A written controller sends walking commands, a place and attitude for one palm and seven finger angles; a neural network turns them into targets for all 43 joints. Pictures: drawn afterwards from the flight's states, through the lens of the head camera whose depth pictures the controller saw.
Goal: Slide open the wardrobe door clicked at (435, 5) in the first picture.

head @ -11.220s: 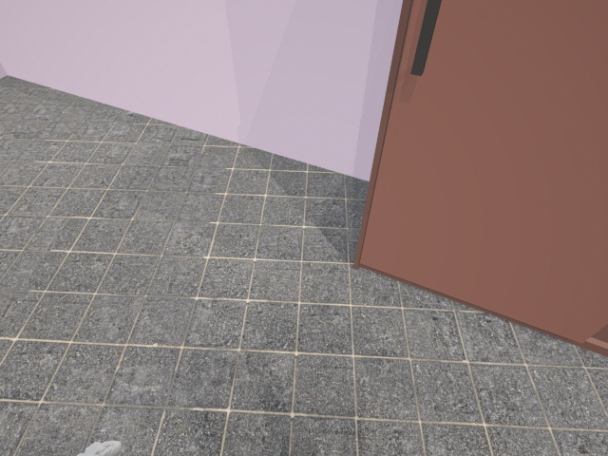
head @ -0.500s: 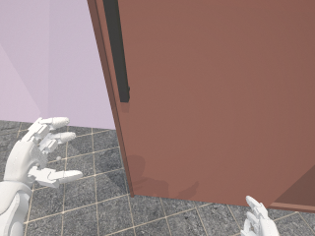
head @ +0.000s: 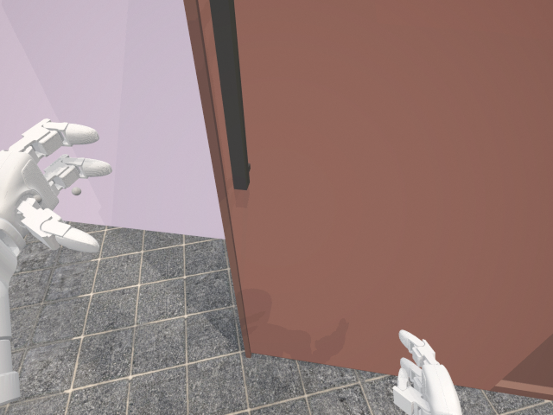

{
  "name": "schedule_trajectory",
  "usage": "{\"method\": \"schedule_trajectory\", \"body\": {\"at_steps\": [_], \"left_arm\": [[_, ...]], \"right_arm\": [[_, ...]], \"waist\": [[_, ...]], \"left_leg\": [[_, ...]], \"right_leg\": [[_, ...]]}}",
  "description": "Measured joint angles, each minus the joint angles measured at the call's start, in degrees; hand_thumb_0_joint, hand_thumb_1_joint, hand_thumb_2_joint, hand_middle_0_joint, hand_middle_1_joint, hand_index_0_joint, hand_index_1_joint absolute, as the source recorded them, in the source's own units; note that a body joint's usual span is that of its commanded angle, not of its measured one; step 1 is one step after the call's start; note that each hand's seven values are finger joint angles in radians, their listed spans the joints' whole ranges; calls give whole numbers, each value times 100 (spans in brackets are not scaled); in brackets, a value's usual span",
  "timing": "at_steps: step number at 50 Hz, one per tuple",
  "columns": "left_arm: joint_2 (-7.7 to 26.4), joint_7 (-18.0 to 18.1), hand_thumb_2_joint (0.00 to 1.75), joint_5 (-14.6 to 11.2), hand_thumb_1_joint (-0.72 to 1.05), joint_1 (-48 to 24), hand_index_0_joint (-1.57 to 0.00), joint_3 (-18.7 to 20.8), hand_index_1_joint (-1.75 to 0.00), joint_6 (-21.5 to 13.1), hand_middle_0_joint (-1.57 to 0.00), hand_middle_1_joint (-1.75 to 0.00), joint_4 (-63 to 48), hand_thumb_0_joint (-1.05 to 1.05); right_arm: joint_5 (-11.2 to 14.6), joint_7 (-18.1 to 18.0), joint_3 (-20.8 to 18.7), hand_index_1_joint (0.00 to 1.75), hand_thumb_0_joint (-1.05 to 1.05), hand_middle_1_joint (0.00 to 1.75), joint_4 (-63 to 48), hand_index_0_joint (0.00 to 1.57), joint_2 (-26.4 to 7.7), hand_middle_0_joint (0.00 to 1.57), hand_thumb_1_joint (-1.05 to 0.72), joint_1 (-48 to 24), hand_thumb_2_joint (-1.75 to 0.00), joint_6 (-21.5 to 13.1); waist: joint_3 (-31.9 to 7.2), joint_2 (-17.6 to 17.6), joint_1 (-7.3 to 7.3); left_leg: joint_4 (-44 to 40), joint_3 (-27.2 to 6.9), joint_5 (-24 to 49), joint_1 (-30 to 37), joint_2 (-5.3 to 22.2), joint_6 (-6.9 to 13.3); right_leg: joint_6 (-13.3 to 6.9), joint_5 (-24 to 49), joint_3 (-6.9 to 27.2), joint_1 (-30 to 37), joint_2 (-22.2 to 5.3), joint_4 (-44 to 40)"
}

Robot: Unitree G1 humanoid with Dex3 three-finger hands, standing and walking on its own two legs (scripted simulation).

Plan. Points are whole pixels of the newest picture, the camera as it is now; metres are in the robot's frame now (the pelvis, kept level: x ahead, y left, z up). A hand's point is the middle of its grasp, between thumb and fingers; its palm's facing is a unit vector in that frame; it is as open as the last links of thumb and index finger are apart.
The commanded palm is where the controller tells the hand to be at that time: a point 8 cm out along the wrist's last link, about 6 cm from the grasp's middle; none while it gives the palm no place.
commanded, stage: raise the hand with hooked fingers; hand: left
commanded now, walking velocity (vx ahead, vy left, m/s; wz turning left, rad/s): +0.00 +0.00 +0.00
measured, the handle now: (236, 95) +0.50 +0.14 +0.26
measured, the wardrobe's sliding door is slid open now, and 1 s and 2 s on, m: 0.00 0.00 0.00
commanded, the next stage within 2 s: move the hooked fingers beside the handle in 0.54 s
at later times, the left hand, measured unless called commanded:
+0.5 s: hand (93, 180) +0.28 +0.26 +0.25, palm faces +0.09 -0.99 -0.12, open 14.0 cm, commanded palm +0.24 +0.30 +0.25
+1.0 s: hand (123, 165) +0.32 +0.25 +0.24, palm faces +0.05 -1.00 -0.09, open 14.0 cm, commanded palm +0.29 +0.29 +0.24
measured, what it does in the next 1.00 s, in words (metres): stands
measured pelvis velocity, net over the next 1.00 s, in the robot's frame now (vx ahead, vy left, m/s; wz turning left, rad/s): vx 0.00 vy -0.02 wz -0.01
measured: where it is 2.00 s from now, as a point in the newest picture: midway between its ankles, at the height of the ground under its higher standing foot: outside the picture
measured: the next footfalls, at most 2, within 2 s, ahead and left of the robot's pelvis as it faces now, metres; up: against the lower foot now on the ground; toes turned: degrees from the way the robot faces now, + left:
none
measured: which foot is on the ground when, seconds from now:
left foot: down 0.00-1.00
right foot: down 0.00-1.00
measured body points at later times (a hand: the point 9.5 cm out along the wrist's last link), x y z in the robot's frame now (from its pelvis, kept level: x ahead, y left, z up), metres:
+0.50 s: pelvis +0.00 -0.02 +0.00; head -0.04 -0.04 +0.45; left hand +0.27 +0.31 +0.25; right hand +0.21 -0.24 -0.06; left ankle +0.00 +0.08 -0.74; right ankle +0.01 -0.11 -0.74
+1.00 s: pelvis +0.00 -0.02 +0.00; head -0.02 -0.05 +0.45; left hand +0.31 +0.30 +0.25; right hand +0.20 -0.25 -0.07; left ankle +0.00 +0.08 -0.74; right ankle +0.01 -0.11 -0.74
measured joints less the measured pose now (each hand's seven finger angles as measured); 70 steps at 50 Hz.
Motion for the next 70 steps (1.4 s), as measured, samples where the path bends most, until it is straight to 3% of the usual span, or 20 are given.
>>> {"method": "schedule_trajectory", "body": {"at_steps": [9,19,24,35,42,52,70], "left_arm": [[353,-253,30,-45,-50,-437,-30,163,-120,291,-30,-120,508,-1],[47,-64,30,-98,-50,-26,-30,205,-120,192,-30,-120,41,-1],[56,20,30,-1,-50,-136,-30,168,-120,228,-30,-120,95,-1],[107,-90,30,-74,-50,-151,-30,138,-120,242,-30,-120,268,-1],[123,-33,30,80,-50,-597,-30,-17,-120,176,-30,-120,839,-1],[80,-4,30,157,-50,-1004,-30,-175,-120,-5,-30,-120,1270,-1],[-276,431,30,297,-50,-1305,-30,-509,-120,-3,-30,-120,1295,-1]], "right_arm": [[86,65,-114,30,1,30,5,20,-218,21,-90,58,-90,131],[73,41,-220,30,1,30,-37,20,-245,20,-90,58,-90,117],[90,-4,-204,30,1,30,-38,20,-213,20,-90,26,-90,99],[102,14,-162,30,1,30,-42,20,-183,21,-90,-40,-90,120],[119,-24,-188,30,1,30,26,20,-217,21,-90,-41,-90,132],[116,-14,-227,30,1,30,-17,20,-225,20,-90,54,-90,170],[96,3,-235,30,1,30,0,20,-141,20,-90,145,-90,289]], "waist": [[-93,45,-108],[-75,32,-132],[-57,65,-101],[-107,129,-110],[-73,95,-107],[-76,50,-236],[-95,26,-282]], "left_leg": [[-18,20,23,-93,18,-29],[54,41,-42,-76,96,-92],[65,8,-47,-56,112,-122],[154,-29,-96,-132,148,-168],[230,-70,-119,-214,156,-184],[176,-5,-113,-253,139,-160],[1,55,-81,-183,74,-99]], "right_leg": [[-32,-10,22,-137,15,54],[-93,-64,46,-135,91,123],[-121,-84,15,-109,107,138],[-161,-145,-20,-174,140,220],[-176,-171,-60,-232,146,269],[-158,-166,8,-317,130,270],[-94,-150,76,-294,73,170]]}}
